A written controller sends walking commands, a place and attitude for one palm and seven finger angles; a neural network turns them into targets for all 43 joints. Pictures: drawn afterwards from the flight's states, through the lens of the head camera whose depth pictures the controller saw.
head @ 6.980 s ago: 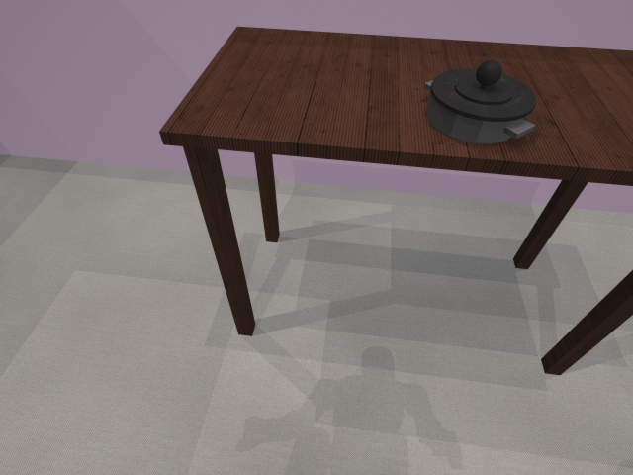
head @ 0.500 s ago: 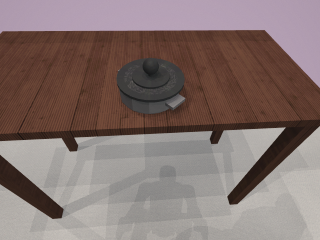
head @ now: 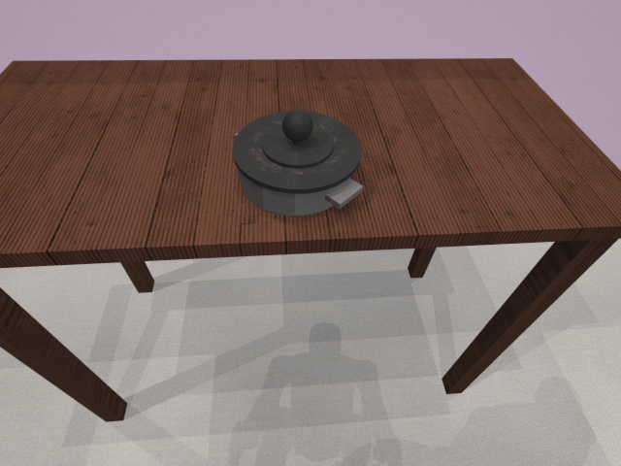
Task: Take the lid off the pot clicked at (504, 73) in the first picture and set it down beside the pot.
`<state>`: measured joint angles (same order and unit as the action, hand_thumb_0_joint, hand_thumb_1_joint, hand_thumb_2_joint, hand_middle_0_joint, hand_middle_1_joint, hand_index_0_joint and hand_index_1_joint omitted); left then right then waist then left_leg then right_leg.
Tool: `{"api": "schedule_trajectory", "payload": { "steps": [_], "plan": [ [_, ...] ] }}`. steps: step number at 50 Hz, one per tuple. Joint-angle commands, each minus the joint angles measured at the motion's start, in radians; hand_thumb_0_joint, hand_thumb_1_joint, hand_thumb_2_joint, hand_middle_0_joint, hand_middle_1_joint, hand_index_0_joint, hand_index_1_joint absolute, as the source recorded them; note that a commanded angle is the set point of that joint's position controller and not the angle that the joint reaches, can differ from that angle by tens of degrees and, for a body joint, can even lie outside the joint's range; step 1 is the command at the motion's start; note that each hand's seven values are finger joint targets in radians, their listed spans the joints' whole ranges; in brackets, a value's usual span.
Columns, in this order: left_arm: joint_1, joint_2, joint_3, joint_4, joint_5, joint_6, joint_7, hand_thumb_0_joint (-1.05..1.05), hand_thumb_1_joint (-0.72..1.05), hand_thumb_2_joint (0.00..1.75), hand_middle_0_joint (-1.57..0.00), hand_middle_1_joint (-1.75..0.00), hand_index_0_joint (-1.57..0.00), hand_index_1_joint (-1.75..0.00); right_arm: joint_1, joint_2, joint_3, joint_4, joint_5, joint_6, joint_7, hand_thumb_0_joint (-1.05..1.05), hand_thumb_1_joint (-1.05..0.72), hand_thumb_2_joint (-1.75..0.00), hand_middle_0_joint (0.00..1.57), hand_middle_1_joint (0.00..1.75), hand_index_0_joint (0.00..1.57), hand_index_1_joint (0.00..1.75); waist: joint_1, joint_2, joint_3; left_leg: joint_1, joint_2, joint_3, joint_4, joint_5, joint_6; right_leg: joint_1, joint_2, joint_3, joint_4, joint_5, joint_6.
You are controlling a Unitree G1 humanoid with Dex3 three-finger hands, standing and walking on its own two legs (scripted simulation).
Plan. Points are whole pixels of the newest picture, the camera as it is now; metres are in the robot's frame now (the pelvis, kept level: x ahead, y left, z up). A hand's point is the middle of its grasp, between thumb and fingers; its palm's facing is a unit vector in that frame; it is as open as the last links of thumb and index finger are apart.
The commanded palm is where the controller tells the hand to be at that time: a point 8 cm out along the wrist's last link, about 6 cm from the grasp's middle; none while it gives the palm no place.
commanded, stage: shuffle to correct the standing spot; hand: left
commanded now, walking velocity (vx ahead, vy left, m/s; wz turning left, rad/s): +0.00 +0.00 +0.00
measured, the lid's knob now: (297, 125) +0.52 +0.06 +0.17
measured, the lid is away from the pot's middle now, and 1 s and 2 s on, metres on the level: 0.00 0.00 0.00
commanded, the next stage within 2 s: come to a stop and stand still in 0.98 s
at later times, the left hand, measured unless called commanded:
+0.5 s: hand out of the picture -0.01 +0.15 -0.19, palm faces +0.14 -0.97 -0.19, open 7.4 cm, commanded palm none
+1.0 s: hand out of the picture +0.11 +0.11 -0.17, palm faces +0.15 -0.97 -0.21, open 7.3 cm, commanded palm none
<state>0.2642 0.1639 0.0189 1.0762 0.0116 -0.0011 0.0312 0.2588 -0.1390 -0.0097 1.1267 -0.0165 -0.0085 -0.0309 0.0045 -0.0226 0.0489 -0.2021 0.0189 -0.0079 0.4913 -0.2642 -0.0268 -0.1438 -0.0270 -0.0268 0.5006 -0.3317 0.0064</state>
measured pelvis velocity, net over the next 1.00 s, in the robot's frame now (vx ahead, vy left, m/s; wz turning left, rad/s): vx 0.06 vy -0.09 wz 0.13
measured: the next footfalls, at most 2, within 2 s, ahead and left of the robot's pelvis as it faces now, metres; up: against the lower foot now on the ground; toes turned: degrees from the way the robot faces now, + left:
left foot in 0.64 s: +0.08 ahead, +0.07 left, +0.00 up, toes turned +12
right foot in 1.06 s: +0.17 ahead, -0.24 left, +0.00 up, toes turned +5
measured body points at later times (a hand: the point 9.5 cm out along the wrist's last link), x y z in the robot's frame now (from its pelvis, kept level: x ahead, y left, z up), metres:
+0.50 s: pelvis +0.01 -0.03 -0.01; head +0.03 -0.02 +0.44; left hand -0.02 +0.20 -0.17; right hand +0.01 -0.24 -0.17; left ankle +0.00 +0.13 -0.73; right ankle -0.04 -0.12 -0.74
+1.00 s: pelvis +0.06 -0.09 +0.00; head +0.11 -0.08 +0.45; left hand +0.10 +0.16 -0.15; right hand +0.12 -0.32 -0.15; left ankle +0.04 +0.06 -0.74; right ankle +0.12 -0.24 -0.70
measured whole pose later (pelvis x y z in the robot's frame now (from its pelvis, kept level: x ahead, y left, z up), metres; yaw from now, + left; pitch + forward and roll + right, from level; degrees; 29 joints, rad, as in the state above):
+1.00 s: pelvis +0.06 -0.09 +0.00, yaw +7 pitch +1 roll +0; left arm 0.20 0.21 0.08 0.93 0.02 0.05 -0.01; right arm 0.25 -0.14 -0.05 1.01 -0.05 -0.01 -0.03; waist -0.02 -0.01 0.08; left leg -0.24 0.10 0.04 0.47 -0.25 -0.06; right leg -0.44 -0.07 0.00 0.79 -0.37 0.03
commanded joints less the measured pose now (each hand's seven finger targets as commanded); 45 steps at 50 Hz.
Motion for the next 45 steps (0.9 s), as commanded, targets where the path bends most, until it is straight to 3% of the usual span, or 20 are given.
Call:
{"api": "schedule_trajectory", "payload": {
  "steps": [1,5,13,17,20,22,23,25,27,29,30,31,32,33,34,35,36,38,40,45],
  "plan": [
    [0.061,0.100,0.023,-0.039,-0.001,-0.017,0.003,0.00,0.90,0.90,-0.20,-0.30,-0.20,-0.30,0.042,-0.081,-0.018,-0.035,0.005,-0.014,-0.004,0.00,-0.90,-0.90,0.20,0.30,0.20,0.30,0.004,0.013,0.013,0.010,0.058,-0.038,-0.070,0.205,0.033,-0.061,-0.069,0.053,-0.112,0.193,-0.035],
    [0.065,0.095,0.023,-0.032,0.000,-0.019,0.003,0.00,0.90,0.90,-0.20,-0.30,-0.20,-0.30,0.050,-0.082,-0.018,-0.033,0.004,-0.015,-0.004,0.00,-0.90,-0.90,0.20,0.30,0.20,0.30,0.000,0.037,0.004,0.016,0.058,-0.038,-0.066,0.224,0.031,-0.064,-0.073,0.057,-0.107,0.210,-0.038],
    [0.089,0.076,0.029,-0.044,0.008,0.002,-0.013,0.00,0.90,0.90,-0.20,-0.30,-0.20,-0.30,0.063,-0.110,-0.042,-0.052,-0.007,-0.002,-0.002,0.00,-0.90,-0.90,0.20,0.30,0.20,0.30,-0.011,0.079,0.070,-0.091,0.095,-0.143,-0.142,-0.143,0.070,-0.121,-0.025,-0.026,-0.059,-0.078,-0.031],
    [0.114,0.068,0.038,-0.062,0.011,0.004,-0.021,0.00,0.90,0.90,-0.20,-0.30,-0.20,-0.30,0.074,-0.125,-0.058,-0.070,-0.010,-0.003,-0.007,0.00,-0.90,-0.90,0.20,0.30,0.20,0.30,-0.007,0.113,0.059,-0.130,0.120,-0.191,-0.143,-0.140,0.092,-0.101,-0.017,-0.040,-0.020,-0.047,-0.033],
    [0.139,0.078,0.049,-0.069,0.012,0.004,-0.023,0.00,0.90,0.90,-0.20,-0.30,-0.20,-0.30,0.077,-0.109,-0.059,-0.082,-0.011,-0.003,-0.010,0.00,-0.90,-0.90,0.20,0.30,0.20,0.30,0.004,0.074,0.047,-0.175,0.093,-0.140,-0.052,-0.062,0.086,-0.059,-0.040,-0.021,-0.048,-0.027,-0.047],
    [0.174,0.111,0.063,-0.074,0.016,0.007,-0.020,0.00,0.90,0.90,-0.20,-0.30,-0.20,-0.30,0.061,-0.074,-0.052,-0.104,-0.009,-0.003,-0.011,0.00,-0.90,-0.90,0.20,0.30,0.20,0.30,0.024,-0.109,0.033,-0.279,0.005,0.001,0.143,-0.022,0.057,0.034,-0.120,0.072,-0.129,-0.035,-0.091],
    [0.198,0.128,0.071,-0.076,0.018,0.006,-0.015,0.00,0.90,0.90,-0.20,-0.30,-0.20,-0.30,0.037,-0.057,-0.053,-0.118,-0.011,-0.004,-0.013,0.00,-0.90,-0.90,0.20,0.30,0.20,0.30,0.037,-0.196,0.032,-0.326,-0.019,0.071,0.272,-0.100,0.041,0.054,-0.207,0.161,-0.176,0.029,-0.141],
    [0.203,0.112,0.065,-0.080,0.026,-0.002,-0.010,0.00,0.90,0.90,-0.20,-0.30,-0.20,-0.30,-0.025,-0.074,-0.061,-0.143,-0.011,-0.005,-0.011,0.00,-0.90,-0.90,0.20,0.30,0.20,0.30,0.043,-0.166,0.054,-0.415,0.008,0.058,0.440,-0.291,0.035,0.086,-0.264,0.191,-0.159,0.311,-0.230],
    [0.201,0.099,0.060,-0.081,0.028,-0.005,-0.003,0.00,0.90,0.90,-0.20,-0.30,-0.20,-0.30,-0.045,-0.049,-0.056,-0.146,-0.006,-0.006,-0.007,0.00,-0.90,-0.90,0.20,0.30,0.20,0.30,0.037,-0.085,0.058,-0.388,0.017,0.084,0.430,-0.294,0.037,0.074,-0.256,0.146,-0.107,0.471,-0.254],
    [0.169,0.096,0.052,-0.081,0.026,-0.007,0.000,0.00,0.90,0.90,-0.20,-0.30,-0.20,-0.30,0.009,-0.023,-0.049,-0.133,-0.005,-0.011,-0.005,0.00,-0.90,-0.90,0.20,0.30,0.20,0.30,-0.006,-0.072,0.043,-0.231,0.006,0.121,0.241,-0.177,0.038,0.007,-0.206,0.069,-0.032,0.559,-0.207],
    [0.132,0.097,0.050,-0.089,0.018,-0.004,-0.001,0.00,0.90,0.90,-0.20,-0.30,-0.20,-0.30,0.103,-0.021,-0.051,-0.101,-0.007,-0.015,-0.007,0.00,-0.90,-0.90,0.20,0.30,0.20,0.30,-0.054,-0.070,-0.011,-0.072,-0.014,0.143,0.095,-0.027,0.041,-0.030,-0.153,-0.003,0.072,0.581,-0.161],
    [0.093,0.096,0.049,-0.105,0.007,-0.003,-0.004,0.00,0.90,0.90,-0.20,-0.30,-0.20,-0.30,0.214,-0.049,-0.058,-0.065,-0.008,-0.020,-0.011,0.00,-0.90,-0.90,0.20,0.30,0.20,0.30,-0.101,-0.041,-0.068,0.117,0.015,0.086,-0.001,0.131,0.061,-0.111,-0.104,-0.043,0.225,0.510,-0.120],
    [0.124,0.043,0.042,-0.122,0.000,-0.004,-0.011,0.00,0.90,0.90,-0.20,-0.30,-0.20,-0.30,0.284,-0.144,-0.073,-0.054,-0.019,-0.028,-0.022,0.00,-0.90,-0.90,0.20,0.30,0.20,0.30,-0.113,0.186,-0.092,0.247,0.253,-0.244,-0.070,0.348,0.152,-0.302,-0.010,-0.094,0.432,0.120,-0.048],
    [0.116,0.045,0.038,-0.136,0.000,-0.003,-0.007,0.00,0.90,0.90,-0.20,-0.30,-0.20,-0.30,0.318,-0.197,-0.077,-0.056,-0.020,-0.022,-0.031,0.00,-0.90,-0.90,0.20,0.30,0.20,0.30,-0.123,0.249,-0.084,0.246,0.432,-0.478,-0.147,0.585,0.267,-0.407,0.041,-0.002,0.633,-0.263,-0.041],
    [0.098,0.087,0.054,-0.144,0.011,0.004,-0.001,0.00,0.90,0.90,-0.20,-0.30,-0.20,-0.30,0.264,-0.193,-0.072,-0.074,-0.019,-0.012,-0.024,0.00,-0.90,-0.90,0.20,0.30,0.20,0.30,-0.103,0.123,-0.046,0.131,0.435,-0.413,-0.166,0.523,0.287,-0.393,0.009,0.081,0.699,-0.264,-0.058],
    [0.057,0.067,0.058,-0.138,0.018,0.010,0.000,0.00,0.90,0.90,-0.20,-0.30,-0.20,-0.30,0.190,-0.166,-0.063,-0.082,-0.019,-0.018,-0.029,0.00,-0.90,-0.90,0.20,0.30,0.20,0.30,-0.074,0.178,0.028,0.019,0.404,-0.380,-0.186,0.505,0.264,-0.420,-0.015,0.096,0.718,-0.210,-0.041],
    [0.050,0.074,0.060,-0.139,0.015,0.014,-0.006,0.00,0.90,0.90,-0.20,-0.30,-0.20,-0.30,0.130,-0.137,-0.053,-0.107,-0.018,-0.024,-0.031,0.00,-0.90,-0.90,0.20,0.30,0.20,0.30,-0.049,0.158,0.068,-0.041,0.386,-0.357,-0.193,0.472,0.258,-0.415,-0.016,0.104,0.722,-0.178,-0.032],
    [0.074,0.058,0.062,-0.128,0.015,0.023,-0.022,0.00,0.90,0.90,-0.20,-0.30,-0.20,-0.30,0.059,-0.127,-0.045,-0.123,-0.016,-0.036,-0.032,0.00,-0.90,-0.90,0.20,0.30,0.20,0.30,-0.012,0.172,0.063,-0.064,0.323,-0.225,-0.205,0.406,0.214,-0.400,-0.024,0.106,0.717,-0.097,-0.019],
    [0.092,0.041,0.060,-0.121,0.014,0.036,-0.031,0.00,0.90,0.90,-0.20,-0.30,-0.20,-0.30,0.047,-0.139,-0.053,-0.131,-0.015,-0.038,-0.031,0.00,-0.90,-0.90,0.20,0.30,0.20,0.30,-0.003,0.183,0.002,-0.017,0.269,-0.123,-0.199,0.373,0.179,-0.393,-0.016,0.082,0.689,-0.037,-0.004],
    [-0.014,0.033,0.059,-0.186,0.011,0.045,-0.044,0.00,0.90,0.90,-0.20,-0.30,-0.20,-0.30,0.046,-0.191,-0.085,-0.151,-0.024,-0.020,-0.020,0.00,-0.90,-0.90,0.20,0.30,0.20,0.30,-0.032,0.210,0.002,-0.009,0.256,-0.064,-0.205,0.248,0.149,-0.362,-0.042,0.016,0.411,-0.047,0.022]
  ]
}}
